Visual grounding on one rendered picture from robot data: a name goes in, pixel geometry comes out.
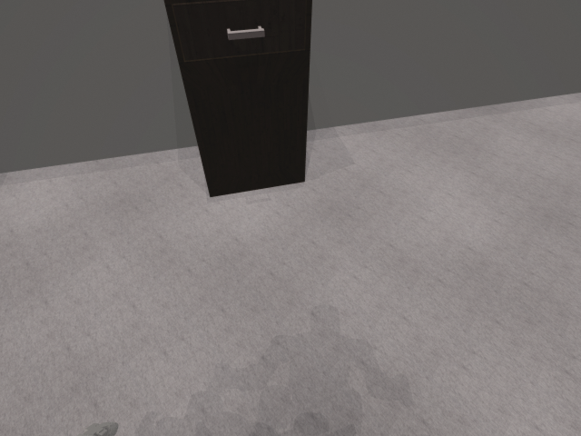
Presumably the cabinet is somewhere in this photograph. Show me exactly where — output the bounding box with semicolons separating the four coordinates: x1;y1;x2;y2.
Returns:
164;0;312;197

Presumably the handle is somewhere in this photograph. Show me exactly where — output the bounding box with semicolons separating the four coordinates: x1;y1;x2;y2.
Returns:
227;26;265;40

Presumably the drawer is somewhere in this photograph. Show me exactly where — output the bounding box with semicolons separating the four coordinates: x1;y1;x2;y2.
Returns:
173;0;305;61

